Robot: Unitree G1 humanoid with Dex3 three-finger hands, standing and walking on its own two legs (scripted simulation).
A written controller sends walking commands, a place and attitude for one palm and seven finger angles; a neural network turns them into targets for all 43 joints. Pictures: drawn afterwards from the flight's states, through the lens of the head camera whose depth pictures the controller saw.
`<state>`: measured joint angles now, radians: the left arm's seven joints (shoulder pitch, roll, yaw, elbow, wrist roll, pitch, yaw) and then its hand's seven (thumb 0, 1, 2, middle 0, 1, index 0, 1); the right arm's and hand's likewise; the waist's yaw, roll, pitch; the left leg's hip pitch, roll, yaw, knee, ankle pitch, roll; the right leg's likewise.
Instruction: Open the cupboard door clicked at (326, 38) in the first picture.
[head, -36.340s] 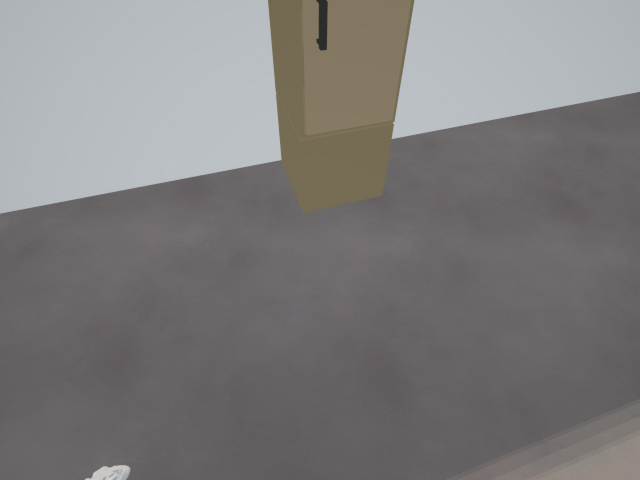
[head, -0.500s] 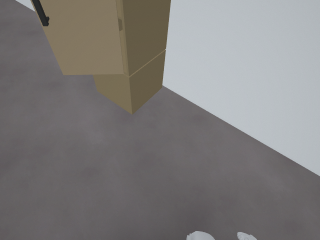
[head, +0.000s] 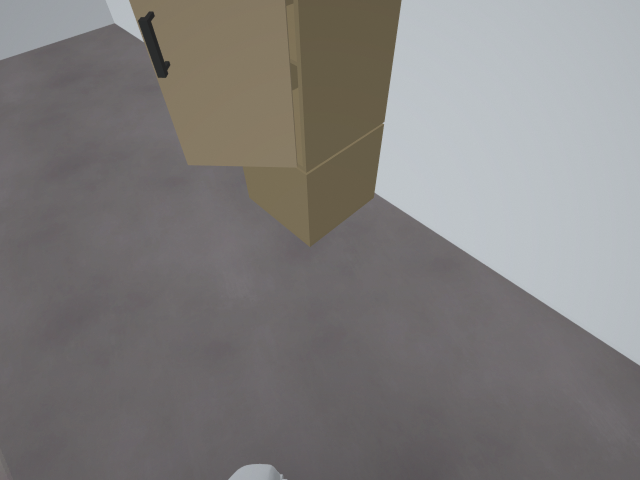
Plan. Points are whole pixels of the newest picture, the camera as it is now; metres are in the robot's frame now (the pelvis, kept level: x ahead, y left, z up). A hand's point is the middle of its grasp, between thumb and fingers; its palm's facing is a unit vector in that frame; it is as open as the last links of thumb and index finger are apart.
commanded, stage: take the last steps up to it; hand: left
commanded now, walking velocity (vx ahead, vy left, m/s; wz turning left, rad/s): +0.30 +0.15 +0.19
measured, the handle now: (156, 45) +1.00 +0.46 +0.04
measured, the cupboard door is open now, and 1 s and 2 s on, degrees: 43 43 43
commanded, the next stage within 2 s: come to a stop and stand still in 1.14 s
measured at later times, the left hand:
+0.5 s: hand (142, 447) +0.18 +0.28 -0.17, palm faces +0.09 -0.98 -0.19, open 7.4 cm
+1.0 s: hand (160, 367) +0.30 +0.29 -0.16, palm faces +0.14 -0.96 -0.22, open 7.2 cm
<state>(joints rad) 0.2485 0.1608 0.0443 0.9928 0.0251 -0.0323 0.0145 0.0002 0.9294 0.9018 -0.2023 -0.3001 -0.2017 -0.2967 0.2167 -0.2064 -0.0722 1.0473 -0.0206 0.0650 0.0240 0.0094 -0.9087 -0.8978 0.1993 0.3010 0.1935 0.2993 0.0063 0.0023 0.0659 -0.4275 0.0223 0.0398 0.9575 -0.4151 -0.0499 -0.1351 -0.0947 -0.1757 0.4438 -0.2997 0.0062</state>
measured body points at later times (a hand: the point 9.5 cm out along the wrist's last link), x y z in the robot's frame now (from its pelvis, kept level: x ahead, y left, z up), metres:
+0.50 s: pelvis +0.12 +0.10 +0.00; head +0.14 +0.09 +0.45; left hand +0.17 +0.33 -0.15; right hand +0.10 -0.12 -0.16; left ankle +0.05 +0.16 -0.74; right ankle +0.19 -0.02 -0.69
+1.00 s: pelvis +0.31 +0.10 +0.01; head +0.33 +0.09 +0.45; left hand +0.29 +0.34 -0.14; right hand +0.37 -0.12 -0.16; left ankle +0.37 +0.28 -0.69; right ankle +0.27 +0.00 -0.74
